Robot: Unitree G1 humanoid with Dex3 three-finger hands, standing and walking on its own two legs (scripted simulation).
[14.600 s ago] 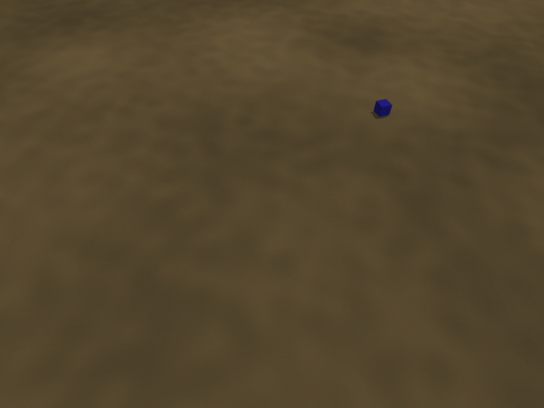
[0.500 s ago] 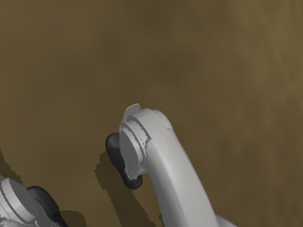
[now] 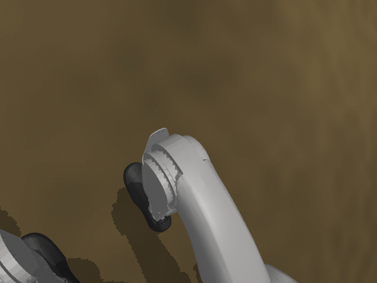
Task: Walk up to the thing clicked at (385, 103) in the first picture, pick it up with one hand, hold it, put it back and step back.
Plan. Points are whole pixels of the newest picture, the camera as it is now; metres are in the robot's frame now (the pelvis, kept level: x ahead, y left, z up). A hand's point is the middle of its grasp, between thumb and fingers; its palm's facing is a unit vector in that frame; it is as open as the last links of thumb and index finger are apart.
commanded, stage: close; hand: left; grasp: from above
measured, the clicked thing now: out of the picture +0.47 +0.31 -0.29
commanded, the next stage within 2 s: settle in 1.20 s
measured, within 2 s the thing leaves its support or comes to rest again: leaves its support in 1.70 s
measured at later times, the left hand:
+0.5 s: hand out of the picture +0.48 +0.29 -0.26, palm faces -0.22 -0.37 -0.90, open 10.8 cm
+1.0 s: hand out of the picture +0.48 +0.30 -0.26, palm faces -0.21 -0.36 -0.91, open 9.4 cm
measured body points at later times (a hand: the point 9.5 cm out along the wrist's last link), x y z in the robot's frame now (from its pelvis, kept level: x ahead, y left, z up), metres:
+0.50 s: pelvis +0.00 +0.00 +0.01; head +0.32 +0.10 +0.30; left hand +0.49 +0.31 -0.21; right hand -0.01 -0.24 -0.03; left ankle +0.07 +0.13 -0.29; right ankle +0.14 -0.12 -0.29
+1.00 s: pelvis +0.00 +0.00 +0.01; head +0.32 +0.10 +0.30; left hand +0.49 +0.31 -0.21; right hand -0.02 -0.24 -0.03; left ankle +0.07 +0.13 -0.29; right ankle +0.14 -0.12 -0.29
